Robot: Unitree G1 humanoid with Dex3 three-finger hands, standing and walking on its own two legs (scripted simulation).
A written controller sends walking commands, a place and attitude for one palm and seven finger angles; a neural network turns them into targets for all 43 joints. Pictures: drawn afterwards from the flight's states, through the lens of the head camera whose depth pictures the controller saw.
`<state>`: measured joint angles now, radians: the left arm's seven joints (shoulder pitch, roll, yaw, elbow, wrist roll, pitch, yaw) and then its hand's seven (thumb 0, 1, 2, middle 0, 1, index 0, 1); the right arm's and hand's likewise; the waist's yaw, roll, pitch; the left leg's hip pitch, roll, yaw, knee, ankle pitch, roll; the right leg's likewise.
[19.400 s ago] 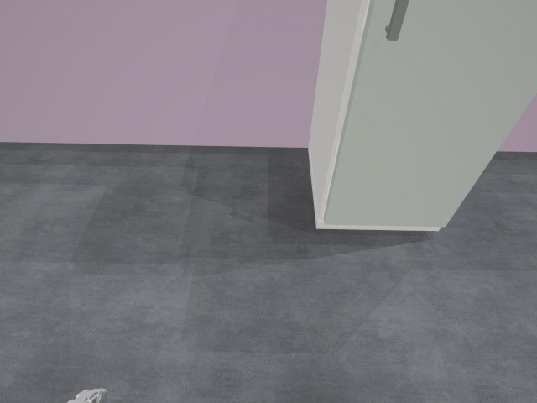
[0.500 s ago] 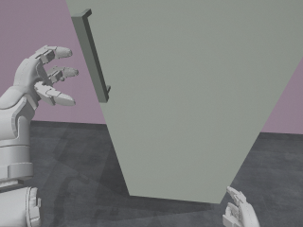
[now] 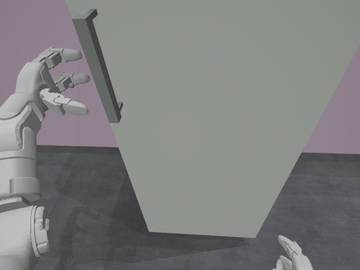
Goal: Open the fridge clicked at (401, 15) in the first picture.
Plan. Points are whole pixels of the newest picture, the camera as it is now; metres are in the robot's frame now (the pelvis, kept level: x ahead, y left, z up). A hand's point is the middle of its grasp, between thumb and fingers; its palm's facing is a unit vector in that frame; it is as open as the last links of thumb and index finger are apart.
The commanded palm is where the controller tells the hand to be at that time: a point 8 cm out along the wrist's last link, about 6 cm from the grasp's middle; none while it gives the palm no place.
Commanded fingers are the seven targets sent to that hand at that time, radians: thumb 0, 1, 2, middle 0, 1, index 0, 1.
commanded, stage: move the hooked fingers beside the handle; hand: left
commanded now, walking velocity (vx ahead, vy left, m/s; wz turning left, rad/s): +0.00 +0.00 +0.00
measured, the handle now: (104, 72) +0.43 +0.18 +0.26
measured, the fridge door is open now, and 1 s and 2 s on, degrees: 0 0 0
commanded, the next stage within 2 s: feel for the door with the fingertips in 0.76 s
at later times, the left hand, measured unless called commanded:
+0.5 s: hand (62, 91) +0.36 +0.24 +0.26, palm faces +0.03 -1.00 -0.05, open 14.0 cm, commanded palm +0.33 +0.28 +0.26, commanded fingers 0.00 -0.50 0.30 -0.30 -1.20 -0.30 -1.20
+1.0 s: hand (68, 88) +0.37 +0.23 +0.26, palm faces +0.02 -1.00 -0.05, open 14.0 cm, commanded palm +0.34 +0.27 +0.26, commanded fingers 0.00 -0.50 0.30 -0.30 -1.20 -0.30 -1.20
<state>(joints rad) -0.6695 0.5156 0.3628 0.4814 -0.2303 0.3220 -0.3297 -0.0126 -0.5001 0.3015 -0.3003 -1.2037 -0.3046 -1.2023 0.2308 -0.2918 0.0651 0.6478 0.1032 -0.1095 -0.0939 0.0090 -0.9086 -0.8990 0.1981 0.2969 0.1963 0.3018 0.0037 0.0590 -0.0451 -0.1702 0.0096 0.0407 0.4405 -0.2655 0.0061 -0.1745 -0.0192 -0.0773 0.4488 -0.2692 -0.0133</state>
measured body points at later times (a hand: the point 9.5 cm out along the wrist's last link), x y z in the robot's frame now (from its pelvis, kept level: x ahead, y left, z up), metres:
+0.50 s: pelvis -0.01 +0.00 +0.00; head -0.03 -0.02 +0.45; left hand +0.35 +0.29 +0.27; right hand +0.18 -0.23 -0.08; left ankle -0.02 +0.12 -0.74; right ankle -0.02 -0.11 -0.74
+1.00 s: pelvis -0.01 +0.00 +0.00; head -0.04 -0.02 +0.45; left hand +0.36 +0.28 +0.27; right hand +0.15 -0.24 -0.09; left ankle -0.02 +0.12 -0.74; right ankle -0.02 -0.11 -0.74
